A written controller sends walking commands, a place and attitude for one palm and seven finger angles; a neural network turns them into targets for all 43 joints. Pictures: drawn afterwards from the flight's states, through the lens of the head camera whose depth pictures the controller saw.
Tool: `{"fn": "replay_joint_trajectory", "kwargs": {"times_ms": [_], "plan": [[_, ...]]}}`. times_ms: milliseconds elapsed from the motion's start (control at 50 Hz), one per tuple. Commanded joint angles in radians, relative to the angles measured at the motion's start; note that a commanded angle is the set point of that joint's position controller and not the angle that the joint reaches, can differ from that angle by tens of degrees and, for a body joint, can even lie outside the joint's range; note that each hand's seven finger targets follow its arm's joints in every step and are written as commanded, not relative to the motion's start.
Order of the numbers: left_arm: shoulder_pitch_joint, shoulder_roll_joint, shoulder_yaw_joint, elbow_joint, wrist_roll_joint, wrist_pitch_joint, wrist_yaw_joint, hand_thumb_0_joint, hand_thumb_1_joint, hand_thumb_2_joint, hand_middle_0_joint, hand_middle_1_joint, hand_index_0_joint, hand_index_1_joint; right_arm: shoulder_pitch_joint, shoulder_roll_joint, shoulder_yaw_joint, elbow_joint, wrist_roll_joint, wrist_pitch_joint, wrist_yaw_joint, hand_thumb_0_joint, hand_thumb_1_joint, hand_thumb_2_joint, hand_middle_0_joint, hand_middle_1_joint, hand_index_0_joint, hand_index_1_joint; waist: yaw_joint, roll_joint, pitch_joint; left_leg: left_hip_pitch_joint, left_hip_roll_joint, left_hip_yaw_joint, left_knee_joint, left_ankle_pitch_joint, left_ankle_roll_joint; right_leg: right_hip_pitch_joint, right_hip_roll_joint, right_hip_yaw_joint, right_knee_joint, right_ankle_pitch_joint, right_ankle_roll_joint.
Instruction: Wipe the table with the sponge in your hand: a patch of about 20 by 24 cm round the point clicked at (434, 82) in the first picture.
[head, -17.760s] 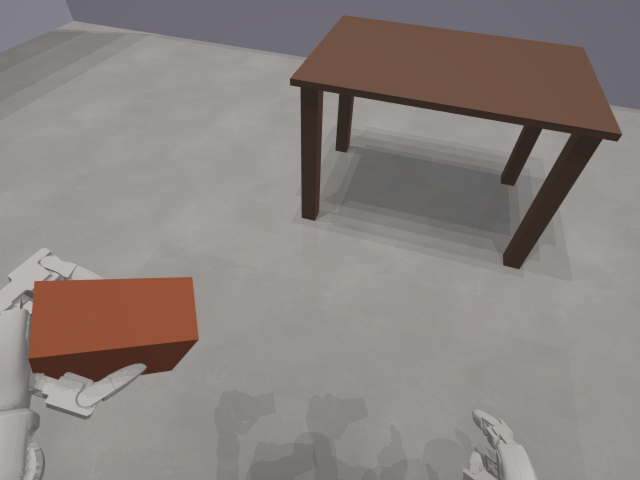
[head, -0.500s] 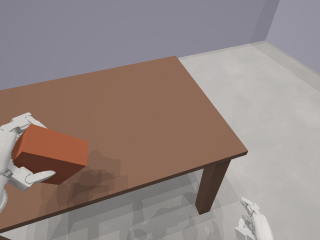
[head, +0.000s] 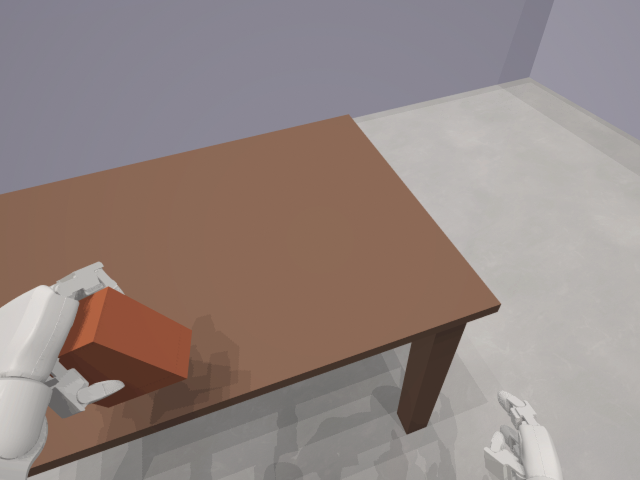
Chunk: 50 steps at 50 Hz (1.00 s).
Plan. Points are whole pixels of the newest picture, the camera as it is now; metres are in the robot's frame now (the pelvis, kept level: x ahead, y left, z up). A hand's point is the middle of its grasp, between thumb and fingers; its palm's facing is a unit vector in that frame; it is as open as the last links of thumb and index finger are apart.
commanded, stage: turn the palm down, sponge in hand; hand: left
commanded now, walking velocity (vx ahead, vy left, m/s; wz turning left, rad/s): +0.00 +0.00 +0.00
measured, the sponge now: (123, 358) +0.22 +0.26 +0.08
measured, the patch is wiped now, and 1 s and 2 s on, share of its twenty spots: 0.00 0.00 0.00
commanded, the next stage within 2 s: move the sponge above the wiping area in 1.14 s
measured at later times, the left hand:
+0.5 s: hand (76, 336) +0.22 +0.31 +0.11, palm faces +0.08 -0.19 -0.98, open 10.3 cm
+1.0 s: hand (90, 329) +0.23 +0.30 +0.11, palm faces +0.01 -0.08 -1.00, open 10.3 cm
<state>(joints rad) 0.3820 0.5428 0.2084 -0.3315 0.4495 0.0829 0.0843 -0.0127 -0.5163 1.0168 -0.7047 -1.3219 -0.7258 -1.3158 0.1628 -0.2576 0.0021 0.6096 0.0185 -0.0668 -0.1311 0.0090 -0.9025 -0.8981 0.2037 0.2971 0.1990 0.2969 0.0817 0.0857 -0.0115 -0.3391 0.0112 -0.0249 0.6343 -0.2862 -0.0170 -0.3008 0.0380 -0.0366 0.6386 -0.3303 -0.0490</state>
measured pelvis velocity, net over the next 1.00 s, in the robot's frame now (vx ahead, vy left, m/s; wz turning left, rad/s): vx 0.01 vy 0.02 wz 0.00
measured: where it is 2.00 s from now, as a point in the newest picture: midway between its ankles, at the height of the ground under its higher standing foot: outside the picture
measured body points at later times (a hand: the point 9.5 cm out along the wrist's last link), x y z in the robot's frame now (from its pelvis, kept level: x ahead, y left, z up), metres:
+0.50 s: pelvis +0.00 +0.03 +0.02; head +0.00 -0.01 +0.46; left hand +0.21 +0.32 +0.16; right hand +0.25 -0.17 -0.07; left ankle +0.03 +0.13 -0.72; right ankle +0.01 -0.09 -0.72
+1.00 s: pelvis +0.01 +0.02 +0.02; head +0.00 -0.03 +0.47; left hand +0.23 +0.30 +0.16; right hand +0.26 -0.18 -0.07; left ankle +0.03 +0.13 -0.72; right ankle +0.01 -0.09 -0.72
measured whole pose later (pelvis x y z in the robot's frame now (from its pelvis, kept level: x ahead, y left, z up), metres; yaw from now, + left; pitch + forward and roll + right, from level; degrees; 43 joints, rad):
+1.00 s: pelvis +0.01 +0.02 +0.02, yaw +0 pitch -3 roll +0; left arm 0.15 0.47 -0.05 -0.15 0.91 0.36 0.01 -0.01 -0.51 1.02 -0.71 -1.32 -0.73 -1.31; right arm 0.00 -0.25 0.04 0.69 0.02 0.02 -0.07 0.01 -0.90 -0.90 0.20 0.30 0.20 0.30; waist 0.13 0.12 0.02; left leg -0.16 -0.01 -0.01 0.42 -0.20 0.01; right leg -0.12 0.02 -0.02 0.42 -0.24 -0.03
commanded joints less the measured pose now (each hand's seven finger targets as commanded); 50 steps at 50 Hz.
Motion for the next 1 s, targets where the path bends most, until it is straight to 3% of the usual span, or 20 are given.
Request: {"fn": "replay_joint_trajectory", "kwargs": {"times_ms": [0, 120, 140, 220, 240, 320, 340, 420, 440, 520, 540, 620, 640, 720, 740, 820, 840, 920, 940, 980], "plan": [[-0.181, 0.257, 0.169, -0.171, 0.064, 0.017, 0.063, 0.000, 0.100, 1.300, -1.200, -1.600, -1.200, -1.600, -0.165, -0.092, -0.022, -0.163, 0.004, -0.044, -0.005, 0.000, -0.900, -0.900, 0.200, 0.300, 0.200, 0.300, 0.010, -0.028, -0.133, 0.101, -0.022, 0.018, -0.098, 0.122, 0.046, -0.005, -0.044, 0.057, -0.180, 0.104, 0.029], [-0.258, 0.229, 0.087, -0.162, 0.156, 0.111, 0.038, 0.000, 0.100, 1.300, -1.200, -1.600, -1.200, -1.600, -0.247, -0.085, 0.002, -0.163, 0.010, -0.026, 0.001, 0.000, -0.900, -0.900, 0.200, 0.300, 0.200, 0.300, 0.027, 0.022, -0.123, 0.143, -0.021, -0.006, -0.170, 0.108, 0.041, 0.040, -0.026, 0.060, -0.214, 0.082, 0.007], [-0.259, 0.183, 0.042, -0.149, 0.169, 0.120, 0.029, 0.000, 0.100, 1.300, -1.200, -1.600, -1.200, -1.600, -0.245, -0.079, 0.004, -0.162, 0.011, -0.024, 0.002, 0.000, -0.900, -0.900, 0.200, 0.300, 0.200, 0.300, 0.017, -0.010, -0.118, 0.150, -0.016, -0.001, -0.176, 0.117, 0.043, 0.046, -0.028, 0.044, -0.215, 0.090, 0.009], [-0.302, 0.217, 0.040, -0.174, 0.237, 0.145, 0.008, 0.000, 0.100, 1.300, -1.200, -1.600, -1.200, -1.600, -0.277, -0.086, 0.009, -0.154, 0.004, -0.015, 0.006, 0.000, -0.900, -0.900, 0.200, 0.300, 0.200, 0.300, 0.031, 0.016, -0.131, 0.181, -0.015, -0.027, -0.214, 0.137, 0.042, 0.085, -0.017, 0.056, -0.230, 0.119, -0.004], [-0.302, 0.170, 0.001, -0.157, 0.248, 0.150, 0.005, 0.000, 0.100, 1.300, -1.200, -1.600, -1.200, -1.600, -0.274, -0.078, 0.011, -0.151, 0.005, -0.015, 0.007, 0.000, -0.900, -0.900, 0.200, 0.300, 0.200, 0.300, 0.024, -0.004, -0.134, 0.189, -0.013, -0.020, -0.212, 0.149, 0.045, 0.086, -0.021, 0.041, -0.231, 0.122, 0.000], [-0.342, 0.224, 0.036, -0.132, 0.302, 0.169, 0.006, 0.000, 0.100, 1.300, -1.200, -1.600, -1.200, -1.600, -0.301, -0.088, 0.009, -0.131, 0.002, -0.004, 0.010, 0.000, -0.900, -0.900, 0.200, 0.300, 0.200, 0.300, 0.037, 0.002, -0.123, 0.201, -0.015, -0.034, -0.235, 0.157, 0.042, 0.110, -0.011, 0.071, -0.254, 0.130, -0.012], [-0.351, 0.169, -0.015, -0.120, 0.310, 0.176, 0.005, 0.000, 0.100, 1.300, -1.200, -1.600, -1.200, -1.600, -0.300, -0.078, 0.014, -0.133, 0.003, -0.003, 0.013, 0.000, -0.900, -0.900, 0.200, 0.300, 0.200, 0.300, 0.030, 0.007, -0.122, 0.204, -0.015, -0.025, -0.233, 0.170, 0.043, 0.111, -0.019, 0.049, -0.253, 0.134, -0.008], [-0.402, 0.206, -0.008, -0.134, 0.372, 0.190, 0.010, 0.000, 0.100, 1.300, -1.200, -1.600, -1.200, -1.600, -0.328, -0.084, 0.012, -0.120, 0.000, 0.003, 0.020, 0.000, -0.900, -0.900, 0.200, 0.300, 0.200, 0.300, 0.043, 0.061, -0.157, 0.232, -0.016, -0.049, -0.255, 0.184, 0.041, 0.140, -0.008, 0.080, -0.256, 0.155, -0.022], [-0.393, 0.147, -0.062, -0.118, 0.374, 0.197, 0.008, 0.000, 0.100, 1.300, -1.200, -1.600, -1.200, -1.600, -0.322, -0.074, 0.014, -0.122, 0.001, 0.000, 0.024, 0.000, -0.900, -0.900, 0.200, 0.300, 0.200, 0.300, 0.036, 0.060, -0.151, 0.233, -0.015, -0.041, -0.250, 0.201, 0.043, 0.140, -0.016, 0.053, -0.255, 0.161, -0.018], [-0.424, 0.191, -0.043, -0.106, 0.423, 0.220, 0.000, 0.000, 0.100, 1.300, -1.200, -1.600, -1.200, -1.600, -0.343, -0.084, 0.011, -0.108, -0.003, 0.011, 0.034, 0.000, -0.900, -0.900, 0.200, 0.300, 0.200, 0.300, 0.047, 0.037, -0.166, 0.251, -0.016, -0.062, -0.263, 0.241, 0.042, 0.162, -0.008, 0.090, -0.265, 0.192, -0.029], [-0.411, 0.133, -0.093, -0.085, 0.424, 0.228, -0.003, 0.000, 0.100, 1.300, -1.200, -1.600, -1.200, -1.600, -0.336, -0.076, 0.010, -0.111, 0.001, 0.011, 0.037, 0.000, -0.900, -0.900, 0.200, 0.300, 0.200, 0.300, 0.040, 0.028, -0.159, 0.249, -0.015, -0.048, -0.258, 0.246, 0.046, 0.160, -0.017, 0.061, -0.266, 0.191, -0.023], [-0.441, 0.202, -0.046, -0.054, 0.468, 0.255, -0.007, 0.000, 0.100, 1.300, -1.200, -1.600, -1.200, -1.600, -0.365, -0.087, 0.010, -0.096, 0.000, 0.023, 0.048, 0.000, -0.900, -0.900, 0.200, 0.300, 0.200, 0.300, 0.057, 0.014, -0.158, 0.251, -0.024, -0.063, -0.266, 0.255, 0.045, 0.173, -0.011, 0.111, -0.283, 0.189, -0.034], [-0.433, 0.134, -0.108, -0.041, 0.468, 0.263, -0.012, 0.000, 0.100, 1.300, -1.200, -1.600, -1.200, -1.600, -0.358, -0.080, 0.011, -0.102, 0.002, 0.023, 0.051, 0.000, -0.900, -0.900, 0.200, 0.300, 0.200, 0.300, 0.048, 0.010, -0.154, 0.247, -0.024, -0.050, -0.260, 0.271, 0.049, 0.176, -0.019, 0.078, -0.278, 0.203, -0.029], [-0.476, 0.189, -0.075, -0.031, 0.509, 0.283, -0.016, 0.000, 0.100, 1.300, -1.200, -1.600, -1.200, -1.600, -0.389, -0.084, 0.010, -0.092, 0.003, 0.030, 0.062, 0.000, -0.900, -0.900, 0.200, 0.300, 0.200, 0.300, 0.064, 0.016, -0.169, 0.266, -0.031, -0.067, -0.262, 0.282, 0.050, 0.178, -0.014, 0.123, -0.288, 0.204, -0.038], [-0.443, 0.119, -0.132, -0.018, 0.490, 0.286, -0.024, 0.000, 0.100, 1.300, -1.200, -1.600, -1.200, -1.600, -0.372, -0.077, 0.007, -0.102, 0.006, 0.027, 0.061, 0.000, -0.900, -0.900, 0.200, 0.300, 0.200, 0.300, 0.052, -0.013, -0.164, 0.260, -0.030, -0.050, -0.257, 0.279, 0.054, 0.182, -0.022, 0.086, -0.287, 0.207, -0.027], [-0.471, 0.190, -0.075, -0.045, 0.497, 0.273, -0.030, 0.000, 0.100, 1.300, -1.200, -1.600, -1.200, -1.600, -0.393, -0.086, 0.007, -0.094, 0.004, 0.027, 0.063, 0.000, -0.900, -0.900, 0.200, 0.300, 0.200, 0.300, 0.059, -0.017, -0.176, 0.279, -0.038, -0.061, -0.249, 0.294, 0.053, 0.181, -0.016, 0.138, -0.297, 0.226, -0.035], [-0.439, 0.133, -0.118, -0.035, 0.486, 0.272, -0.033, 0.000, 0.100, 1.300, -1.200, -1.600, -1.200, -1.600, -0.374, -0.079, 0.004, -0.103, 0.005, 0.024, 0.062, 0.000, -0.900, -0.900, 0.200, 0.300, 0.200, 0.300, 0.051, -0.029, -0.179, 0.275, -0.038, -0.044, -0.240, 0.304, 0.060, 0.189, -0.024, 0.101, -0.289, 0.249, -0.027], [-0.465, 0.198, -0.061, -0.021, 0.493, 0.273, -0.027, 0.000, 0.100, 1.300, -1.200, -1.600, -1.200, -1.600, -0.395, -0.087, 0.006, -0.091, 0.005, 0.027, 0.061, 0.000, -0.900, -0.900, 0.200, 0.300, 0.200, 0.300, 0.061, -0.026, -0.150, 0.274, -0.042, -0.055, -0.243, 0.290, 0.054, 0.168, -0.018, 0.149, -0.306, 0.231, -0.033], [-0.443, 0.128, -0.118, -0.018, 0.484, 0.273, -0.029, 0.000, 0.100, 1.300, -1.200, -1.600, -1.200, -1.600, -0.377, -0.081, 0.004, -0.098, 0.007, 0.025, 0.061, 0.000, -0.900, -0.900, 0.200, 0.300, 0.200, 0.300, 0.048, -0.029, -0.160, 0.269, -0.039, -0.041, -0.237, 0.294, 0.057, 0.179, -0.024, 0.110, -0.297, 0.243, -0.026], [-0.455, 0.166, -0.093, -0.016, 0.490, 0.267, -0.026, 0.000, 0.100, 1.300, -1.200, -1.600, -1.200, -1.600, -0.377, -0.087, 0.001, -0.090, 0.005, 0.025, 0.063, 0.000, -0.900, -0.900, 0.200, 0.300, 0.200, 0.300, 0.053, -0.026, -0.184, 0.276, -0.042, -0.047, -0.237, 0.312, 0.054, 0.185, -0.029, 0.121, -0.295, 0.267, -0.026]]}}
